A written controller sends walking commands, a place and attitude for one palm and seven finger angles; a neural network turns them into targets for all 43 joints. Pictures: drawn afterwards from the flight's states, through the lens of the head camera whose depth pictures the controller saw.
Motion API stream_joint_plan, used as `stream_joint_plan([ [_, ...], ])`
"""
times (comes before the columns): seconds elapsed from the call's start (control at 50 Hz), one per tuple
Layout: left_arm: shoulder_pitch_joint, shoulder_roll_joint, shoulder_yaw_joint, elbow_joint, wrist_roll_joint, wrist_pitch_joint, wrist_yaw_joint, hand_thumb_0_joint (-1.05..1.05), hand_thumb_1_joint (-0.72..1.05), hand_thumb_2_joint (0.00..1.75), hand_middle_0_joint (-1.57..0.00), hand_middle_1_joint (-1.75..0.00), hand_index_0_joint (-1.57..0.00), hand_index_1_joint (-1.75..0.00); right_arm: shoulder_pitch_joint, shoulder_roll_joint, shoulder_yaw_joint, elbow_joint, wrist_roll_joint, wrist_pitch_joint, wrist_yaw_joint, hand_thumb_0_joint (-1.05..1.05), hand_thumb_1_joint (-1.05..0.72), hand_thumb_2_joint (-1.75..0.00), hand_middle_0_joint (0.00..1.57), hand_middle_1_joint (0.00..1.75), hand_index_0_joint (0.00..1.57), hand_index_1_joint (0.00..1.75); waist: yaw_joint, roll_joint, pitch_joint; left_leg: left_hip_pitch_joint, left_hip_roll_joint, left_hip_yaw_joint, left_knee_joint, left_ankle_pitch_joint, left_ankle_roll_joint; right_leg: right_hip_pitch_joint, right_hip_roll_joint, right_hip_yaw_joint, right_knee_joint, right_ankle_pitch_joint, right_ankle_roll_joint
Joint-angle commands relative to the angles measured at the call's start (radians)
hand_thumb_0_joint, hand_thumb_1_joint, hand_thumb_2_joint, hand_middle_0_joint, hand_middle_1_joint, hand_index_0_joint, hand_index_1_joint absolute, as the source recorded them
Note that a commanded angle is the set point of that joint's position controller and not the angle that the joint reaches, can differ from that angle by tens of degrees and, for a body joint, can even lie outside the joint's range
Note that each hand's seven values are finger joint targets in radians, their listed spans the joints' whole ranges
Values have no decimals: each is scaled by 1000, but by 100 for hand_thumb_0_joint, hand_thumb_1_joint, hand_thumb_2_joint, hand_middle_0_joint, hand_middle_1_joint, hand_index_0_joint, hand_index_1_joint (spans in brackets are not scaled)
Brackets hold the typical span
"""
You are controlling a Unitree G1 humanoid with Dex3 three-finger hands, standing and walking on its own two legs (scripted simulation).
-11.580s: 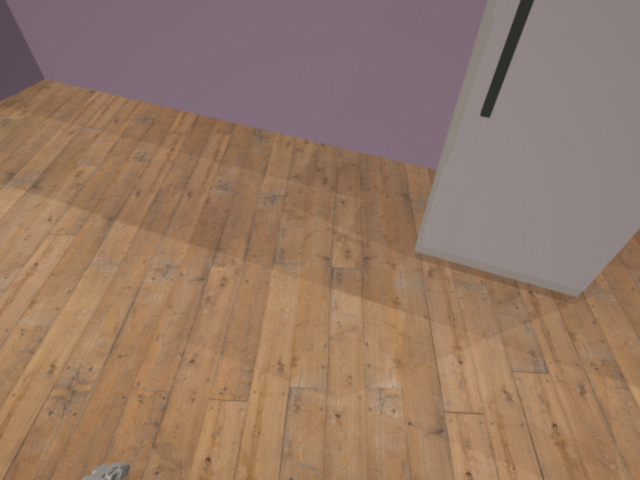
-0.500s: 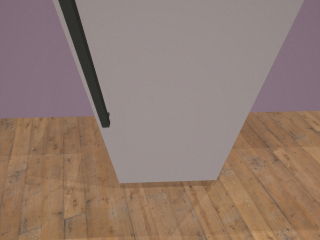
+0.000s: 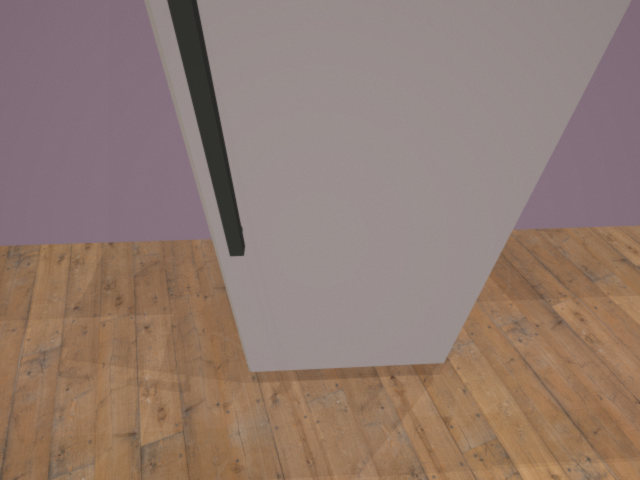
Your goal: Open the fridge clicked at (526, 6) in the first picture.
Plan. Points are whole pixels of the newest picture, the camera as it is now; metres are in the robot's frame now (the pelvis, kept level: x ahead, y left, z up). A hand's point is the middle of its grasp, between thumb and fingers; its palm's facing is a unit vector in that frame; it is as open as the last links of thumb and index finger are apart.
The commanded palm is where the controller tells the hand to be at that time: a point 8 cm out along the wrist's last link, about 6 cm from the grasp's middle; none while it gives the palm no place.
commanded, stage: look again from close up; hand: left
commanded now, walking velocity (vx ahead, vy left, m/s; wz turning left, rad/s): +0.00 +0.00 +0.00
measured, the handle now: (214, 129) +0.54 +0.19 +0.18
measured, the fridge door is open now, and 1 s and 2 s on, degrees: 0 0 0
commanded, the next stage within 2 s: raise the hand to about handle height in 1.38 s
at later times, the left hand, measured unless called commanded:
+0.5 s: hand out of the picture +0.01 +0.18 -0.18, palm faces +0.01 -0.99 -0.17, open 7.4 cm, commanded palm none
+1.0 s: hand out of the picture +0.03 +0.18 -0.17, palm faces +0.00 -0.98 -0.19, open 7.4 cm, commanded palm none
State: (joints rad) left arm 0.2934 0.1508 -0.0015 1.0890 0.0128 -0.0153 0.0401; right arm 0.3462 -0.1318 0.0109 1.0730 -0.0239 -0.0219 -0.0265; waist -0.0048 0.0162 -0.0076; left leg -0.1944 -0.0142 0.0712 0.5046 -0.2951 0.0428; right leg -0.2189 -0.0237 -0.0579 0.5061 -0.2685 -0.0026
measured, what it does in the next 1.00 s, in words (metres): stands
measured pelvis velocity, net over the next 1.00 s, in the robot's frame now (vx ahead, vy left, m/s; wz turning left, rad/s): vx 0.01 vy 0.00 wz -0.01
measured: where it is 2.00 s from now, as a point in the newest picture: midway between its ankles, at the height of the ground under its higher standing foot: outside the picture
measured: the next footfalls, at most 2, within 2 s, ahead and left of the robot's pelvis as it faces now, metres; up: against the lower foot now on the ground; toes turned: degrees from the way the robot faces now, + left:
none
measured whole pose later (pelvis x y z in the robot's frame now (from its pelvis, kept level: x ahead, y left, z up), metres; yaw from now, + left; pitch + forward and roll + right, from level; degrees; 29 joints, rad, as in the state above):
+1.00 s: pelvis +0.01 +0.00 +0.00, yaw -1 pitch -1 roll +0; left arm 0.26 0.17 -0.01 1.11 0.01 -0.01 0.03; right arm 0.26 -0.15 0.01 1.13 -0.02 -0.03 -0.03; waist 0.00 -0.02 0.04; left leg -0.14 -0.02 0.08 0.44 -0.28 0.04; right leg -0.18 -0.03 -0.05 0.48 -0.27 0.00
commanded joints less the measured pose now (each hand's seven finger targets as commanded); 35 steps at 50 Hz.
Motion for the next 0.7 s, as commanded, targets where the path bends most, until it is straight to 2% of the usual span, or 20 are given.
stream_joint_plan([
  [0.0,57,69,12,-35,5,-6,-5,0,90,90,-20,-30,-20,-30,32,-114,-16,-44,6,-23,-7,0,-90,-90,20,30,20,30,21,2,122,-143,135,-177,-220,11,18,25,-56,63,-60,49,-34],
  [0.06,52,75,13,-38,2,-5,-4,0,90,90,-20,-30,-20,-30,38,-120,-14,-35,7,-26,-8,0,-90,-90,20,30,20,30,16,-20,94,-107,133,-172,-212,60,18,31,-61,65,-58,63,-31],
  [0.1,47,80,12,-38,3,-5,-4,0,90,90,-20,-30,-20,-30,35,-119,-15,-29,7,-27,-8,0,-90,-90,20,30,20,30,17,1,86,-89,131,-164,-204,102,19,31,-66,60,-57,74,-30],
  [0.2,46,88,13,-31,2,-6,-3,0,90,90,-20,-30,-20,-30,29,-119,-14,-14,9,-27,-10,0,-90,-90,20,30,20,30,12,-5,61,-45,123,-142,-173,195,16,41,-73,68,-60,121,-29],
  [0.32,47,87,12,-20,3,-4,-1,0,90,90,-20,-30,-20,-30,14,-122,-16,-2,11,-26,-12,0,-90,-90,20,30,20,30,10,-2,73,-23,122,-127,-162,240,13,33,-78,71,-62,140,-26],
  [0.38,49,86,9,-12,2,-2,-1,0,90,90,-20,-30,-20,-30,6,-121,-15,6,12,-24,-12,0,-90,-90,20,30,20,30,8,-1,88,-24,121,-129,-170,210,11,23,-78,78,-71,123,-25],
  [0.5,53,91,12,-6,4,-5,-1,0,90,90,-20,-30,-20,-30,-4,-125,-17,11,12,-26,-15,0,-90,-90,20,30,20,30,8,-6,56,9,121,-119,-147,292,12,45,-82,77,-65,185,-26],
  [0.68,43,101,13,-6,3,-6,-2,0,90,90,-20,-30,-20,-30,-24,-132,-19,17,13,-23,-14,0,-90,-90,20,30,20,30,9,-14,60,17,122,-112,-149,271,8,45,-88,87,-78,196,-28],
])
